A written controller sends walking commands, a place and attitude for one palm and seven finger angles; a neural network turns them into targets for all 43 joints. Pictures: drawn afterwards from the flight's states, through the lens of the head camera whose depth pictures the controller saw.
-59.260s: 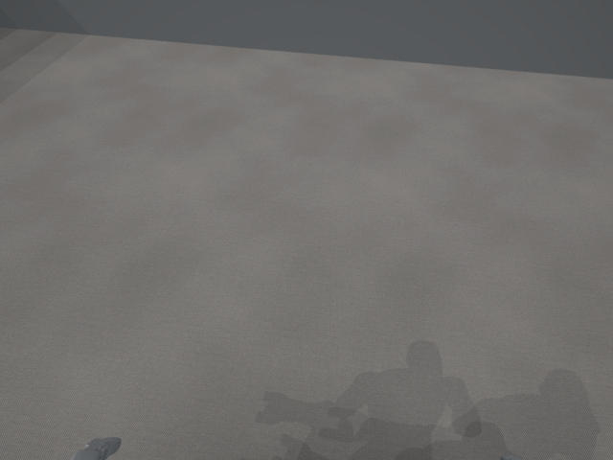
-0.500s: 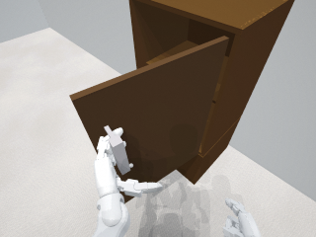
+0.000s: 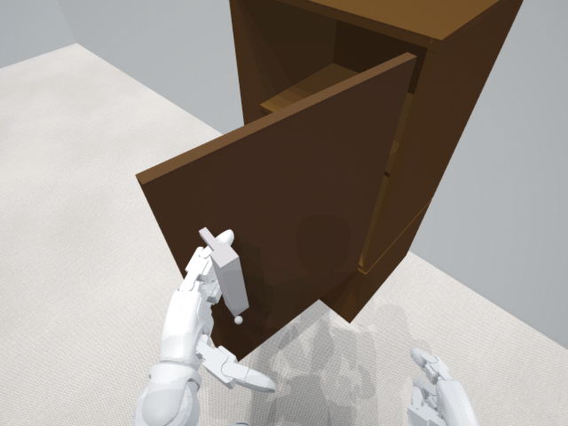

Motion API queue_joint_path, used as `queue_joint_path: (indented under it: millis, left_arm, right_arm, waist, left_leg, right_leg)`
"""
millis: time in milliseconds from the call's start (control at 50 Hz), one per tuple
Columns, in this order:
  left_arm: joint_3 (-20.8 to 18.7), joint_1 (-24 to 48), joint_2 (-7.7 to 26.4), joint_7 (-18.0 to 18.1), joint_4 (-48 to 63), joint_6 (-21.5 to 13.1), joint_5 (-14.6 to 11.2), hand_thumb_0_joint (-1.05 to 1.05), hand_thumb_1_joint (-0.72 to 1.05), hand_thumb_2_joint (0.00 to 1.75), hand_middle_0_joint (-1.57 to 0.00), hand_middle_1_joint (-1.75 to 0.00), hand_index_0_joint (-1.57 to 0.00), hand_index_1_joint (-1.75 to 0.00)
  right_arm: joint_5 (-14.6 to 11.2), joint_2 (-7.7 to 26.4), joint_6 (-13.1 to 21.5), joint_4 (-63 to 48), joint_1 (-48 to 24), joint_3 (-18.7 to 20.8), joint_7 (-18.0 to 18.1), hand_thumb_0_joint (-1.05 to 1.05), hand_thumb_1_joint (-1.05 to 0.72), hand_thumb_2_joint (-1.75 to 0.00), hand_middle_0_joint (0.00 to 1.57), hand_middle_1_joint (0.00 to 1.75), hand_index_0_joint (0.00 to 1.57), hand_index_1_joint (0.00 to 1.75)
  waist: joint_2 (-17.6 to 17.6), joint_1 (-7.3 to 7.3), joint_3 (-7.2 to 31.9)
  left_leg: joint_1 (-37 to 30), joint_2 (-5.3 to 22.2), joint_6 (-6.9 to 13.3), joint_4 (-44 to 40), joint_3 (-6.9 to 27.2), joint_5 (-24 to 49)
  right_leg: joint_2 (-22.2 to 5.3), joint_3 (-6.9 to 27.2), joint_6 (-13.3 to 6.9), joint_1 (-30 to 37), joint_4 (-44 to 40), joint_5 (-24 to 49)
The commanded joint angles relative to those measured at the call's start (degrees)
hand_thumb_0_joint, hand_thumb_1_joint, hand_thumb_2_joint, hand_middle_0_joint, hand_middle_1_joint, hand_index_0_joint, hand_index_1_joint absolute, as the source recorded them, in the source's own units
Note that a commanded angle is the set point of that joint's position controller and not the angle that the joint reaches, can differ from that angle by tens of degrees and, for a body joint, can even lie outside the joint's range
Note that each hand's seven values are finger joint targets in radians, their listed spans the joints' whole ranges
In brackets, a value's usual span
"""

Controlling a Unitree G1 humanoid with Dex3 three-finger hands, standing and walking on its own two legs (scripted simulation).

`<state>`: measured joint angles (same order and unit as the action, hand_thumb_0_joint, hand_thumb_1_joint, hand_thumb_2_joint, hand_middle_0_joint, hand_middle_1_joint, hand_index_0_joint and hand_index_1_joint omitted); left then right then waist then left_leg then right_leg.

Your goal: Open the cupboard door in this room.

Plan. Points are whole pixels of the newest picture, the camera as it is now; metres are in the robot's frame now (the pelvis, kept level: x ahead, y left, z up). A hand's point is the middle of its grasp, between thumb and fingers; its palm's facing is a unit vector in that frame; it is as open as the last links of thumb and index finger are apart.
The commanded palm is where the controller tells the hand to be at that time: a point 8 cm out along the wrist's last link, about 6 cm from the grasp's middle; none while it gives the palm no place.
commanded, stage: slide the hand sideways off the handle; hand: left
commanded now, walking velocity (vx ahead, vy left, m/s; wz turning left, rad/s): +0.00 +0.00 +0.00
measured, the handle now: (222, 272) +0.30 +0.10 +0.07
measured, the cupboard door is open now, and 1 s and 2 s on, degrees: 81 81 81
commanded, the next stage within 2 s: draw the hand back to the body in 0.80 s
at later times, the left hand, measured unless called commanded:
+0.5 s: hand (194, 357) +0.19 +0.12 +0.07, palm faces +0.00 -1.00 -0.03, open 16.2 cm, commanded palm +0.16 +0.18 +0.08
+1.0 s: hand (164, 371) +0.18 +0.15 +0.07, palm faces -0.02 -1.00 -0.03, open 16.3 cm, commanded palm +0.15 +0.21 +0.09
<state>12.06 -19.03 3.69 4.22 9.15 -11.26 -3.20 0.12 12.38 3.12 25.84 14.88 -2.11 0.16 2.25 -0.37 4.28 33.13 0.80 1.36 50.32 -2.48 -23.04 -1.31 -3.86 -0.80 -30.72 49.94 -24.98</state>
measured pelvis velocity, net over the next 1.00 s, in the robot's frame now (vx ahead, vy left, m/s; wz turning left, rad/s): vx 0.00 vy -0.01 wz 0.02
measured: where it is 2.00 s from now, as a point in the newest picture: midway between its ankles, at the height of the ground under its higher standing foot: outside the picture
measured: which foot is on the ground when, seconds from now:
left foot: down 0.00-1.00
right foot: down 0.00-1.00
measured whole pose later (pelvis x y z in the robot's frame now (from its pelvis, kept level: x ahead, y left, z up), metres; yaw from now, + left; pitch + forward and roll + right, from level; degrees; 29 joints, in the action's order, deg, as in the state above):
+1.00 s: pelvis +0.00 -0.01 -0.02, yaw +1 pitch +8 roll -2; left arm -2.7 -35.7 12.2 -11.2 19.5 -15.2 -14.3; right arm -2.0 12.5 6.3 24.7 14.8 -0.5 3.5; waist 3.2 1.3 6.5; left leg 40.0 2.2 0.4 58.1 0.2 -26.6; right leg 0.0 -6.2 -1.7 -35.8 55.3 -28.0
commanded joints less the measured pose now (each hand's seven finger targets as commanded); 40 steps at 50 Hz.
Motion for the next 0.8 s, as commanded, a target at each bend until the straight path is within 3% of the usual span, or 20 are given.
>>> queue_joint_path:
  millis: [0,40,60,160,260,300,340,360,380,420,500,560,660,720,780]
  left_arm:
    - [-2.79,0.08,1.65,0.7,15.43,-4.37,0.47,0.0,-0.5,0.3,-0.15,-0.3,-0.15,-0.3]
    - [-4.49,-1.81,3.34,0.46,16.95,-4.87,0.37,0.0,-0.5,0.3,-0.15,-0.3,-0.15,-0.3]
    - [-4.03,-3.69,2.58,0.12,17.65,-5.03,-0.11,0.0,-0.5,0.3,-0.15,-0.3,-0.15,-0.3]
    - [-5.36,-5.89,4.01,-1.84,20.77,-6.6,-1.66,0.0,-0.5,0.3,-0.15,-0.3,-0.15,-0.3]
    - [-8.29,-12.31,6.06,-4.71,22.25,-7.96,-3.76,0.0,-0.5,0.3,-0.15,-0.3,-0.15,-0.3]
    - [-9.97,-11.85,7.53,-5.9,22.11,-8.22,-4.48,0.0,-0.5,0.3,-0.15,-0.3,-0.15,-0.3]
    - [-11.09,-12.2,8.38,-7.08,23.03,-8.45,-5.31,0.0,-0.5,0.3,-0.15,-0.3,-0.15,-0.3]
    - [-12.77,-14.07,9.07,-7.61,21.75,-8.39,-5.97,0.0,-0.5,0.3,-0.15,-0.3,-0.15,-0.3]
    - [-12.86,-15.21,8.66,-8.38,22.27,-8.59,-6.48,0.0,-0.5,0.3,-0.15,-0.3,-0.15,-0.3]
    - [-14.68,-17.65,9.45,-9.7,21.71,-8.53,-7.89,0.0,-0.5,0.3,-0.15,-0.3,-0.15,-0.3]
    - [-16.13,-18.74,10.3,-11.76,22.87,-9.41,-9.32,0.0,-0.5,0.3,-0.15,-0.3,-0.15,-0.3]
    - [-18.07,-20.95,11.47,-13.32,22.39,-9.91,-10.41,0.0,-0.5,0.3,-0.15,-0.3,-0.15,-0.3]
    - [-19.53,-18.27,12.95,-16.08,21.72,-10.95,-12.18,0.0,-0.5,0.3,-0.15,-0.3,-0.15,-0.3]
    - [-21.69,-18.23,14.58,-16.98,20.73,-10.99,-13.13,0.0,-0.5,0.3,-0.15,-0.3,-0.15,-0.3]
    - [-18.85,-18.08,12.01,-17.77,21.41,-10.67,-13.66,0.0,-0.5,0.3,-0.15,-0.3,-0.15,-0.3]
  right_arm:
    - [-0.07,5.49,3.15,-11.09,-5.51,2.12,-0.1,0.0,-0.9,-0.9,0.2,0.3,0.2,0.3]
    - [-0.05,5.55,3.15,-11.2,-5.12,2.28,-0.06,0.0,-0.9,-0.9,0.2,0.3,0.2,0.3]
    - [-0.06,5.43,3.23,-11.49,-5.0,2.28,-0.09,0.0,-0.9,-0.9,0.2,0.3,0.2,0.3]
    - [-0.14,5.88,3.86,-11.63,-4.03,2.53,0.34,0.0,-0.9,-0.9,0.2,0.3,0.2,0.3]
    - [-0.43,5.98,4.65,-11.75,-3.23,3.07,0.89,0.0,-0.9,-0.9,0.2,0.3,0.2,0.3]
    - [-0.64,6.12,4.76,-11.45,-3.03,3.3,1.3,0.0,-0.9,-0.9,0.2,0.3,0.2,0.3]
    - [-0.7,6.04,5.05,-11.36,-3.2,3.31,1.61,0.0,-0.9,-0.9,0.2,0.3,0.2,0.3]
    - [-0.84,5.9,4.99,-11.11,-3.02,3.51,1.78,0.0,-0.9,-0.9,0.2,0.3,0.2,0.3]
    - [-1.03,5.93,5.03,-11.21,-3.28,3.59,1.84,0.0,-0.9,-0.9,0.2,0.3,0.2,0.3]
    - [-1.22,5.82,4.9,-11.1,-3.28,3.85,2.08,0.0,-0.9,-0.9,0.2,0.3,0.2,0.3]
    - [-1.54,5.73,4.91,-11.22,-3.72,4.16,2.49,0.0,-0.9,-0.9,0.2,0.3,0.2,0.3]
    - [-1.7,5.7,4.66,-11.05,-4.01,4.5,2.84,0.0,-0.9,-0.9,0.2,0.3,0.2,0.3]
    - [-1.9,6.06,5.11,-10.82,-4.22,4.5,3.54,0.0,-0.9,-0.9,0.2,0.3,0.2,0.3]
    - [-2.14,6.26,5.63,-10.49,-4.57,4.56,3.95,0.0,-0.9,-0.9,0.2,0.3,0.2,0.3]
    - [-2.38,6.28,6.37,-10.87,-4.73,4.3,3.93,0.0,-0.9,-0.9,0.2,0.3,0.2,0.3]
  waist:
    - [-2.33,1.17,7.06]
    - [-2.21,1.34,7.84]
    - [-2.02,1.33,7.86]
    - [-3.13,0.12,7.65]
    - [-3.09,0.71,9.36]
    - [-4.1,0.28,8.61]
    - [-2.78,0.37,8.91]
    - [-4.31,0.78,8.84]
    - [-3.17,0.92,9.17]
    - [-4.54,1.28,9.75]
    - [-2.29,1.25,9.16]
    - [-3.59,1.3,9.55]
    - [-3.82,0.42,7.56]
    - [-2.74,1.06,7.48]
    - [-1.09,0.75,7.94]
  left_leg:
    - [-5.58,-0.51,-0.34,-8.19,3.66,5.1]
    - [-5.51,-0.45,-0.34,-7.62,3.58,6.59]
    - [-5.49,-0.47,-0.32,-7.29,3.43,7.02]
    - [-3.94,-0.66,-0.16,-5.36,3.48,7.02]
    - [-2.53,-1.04,-0.05,-3.41,3.15,8.33]
    - [-1.35,-1.16,-0.07,-2.68,3.13,7.49]
    - [-1.03,-1.33,0.07,-1.93,3.01,8.01]
    - [-0.41,-1.35,-0.02,-1.75,3.02,8.13]
    - [-0.64,-1.41,-0.04,-1.65,2.98,8.59]
    - [0.45,-1.53,-0.08,-1.11,2.98,9.22]
    - [0.68,-1.6,-0.15,-0.43,3.02,9.32]
    - [1.82,-1.64,-0.16,0.49,3.15,9.27]
    - [3.5,-1.58,-0.15,1.6,3.35,5.94]
    - [3.68,-1.47,-0.12,1.82,3.54,5.68]
    - [2.25,-1.5,-0.02,1.01,3.71,6.06]
  right_leg:
    - [1.75,-0.01,-1.05,0.85,-7.03,7.33]
    - [1.85,0.19,-1.19,1.44,-6.42,9.07]
    - [1.92,0.1,-1.1,1.27,-6.24,9.76]
    - [2.14,0.33,-0.64,0.14,-5.49,10.65]
    - [2.11,1.03,-0.43,0.84,-4.81,12.78]
    - [2.06,1.54,-0.2,0.32,-5.03,11.97]
    - [1.85,2.27,-0.17,0.52,-5.17,12.76]
    - [1.9,2.36,-0.11,1.06,-5.18,13.02]
    - [1.99,2.24,-0.15,0.98,-4.94,13.61]
    - [1.81,2.82,0.03,2.57,-5.04,14.91]
    - [1.64,3.16,0.31,1.47,-4.71,15.65]
    - [1.24,4.24,0.77,2.02,-4.91,16.8]
    - [0.99,5.35,0.84,-0.58,-6.5,9.52]
    - [1.13,5.73,0.46,-0.71,-6.83,7.55]
    - [1.62,4.15,0.27,-1.72,-6.05,7.8]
